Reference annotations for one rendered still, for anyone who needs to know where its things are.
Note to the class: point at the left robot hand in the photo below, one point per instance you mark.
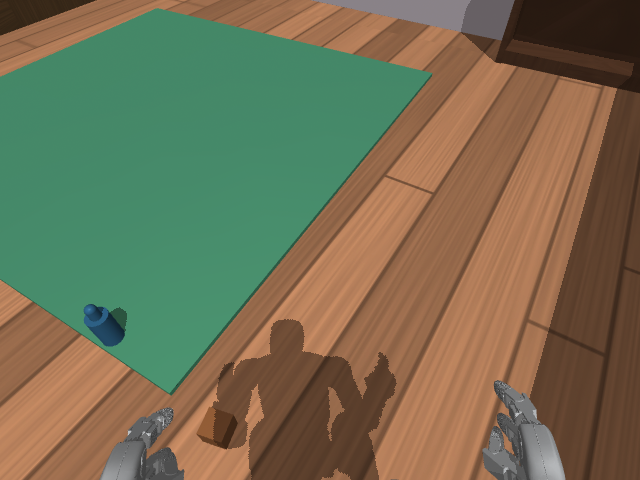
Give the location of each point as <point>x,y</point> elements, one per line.
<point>127,460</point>

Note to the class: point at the right robot hand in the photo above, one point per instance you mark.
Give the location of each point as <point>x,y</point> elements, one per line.
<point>532,442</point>

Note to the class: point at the bookshelf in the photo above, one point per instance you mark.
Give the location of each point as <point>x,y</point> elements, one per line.
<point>596,41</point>

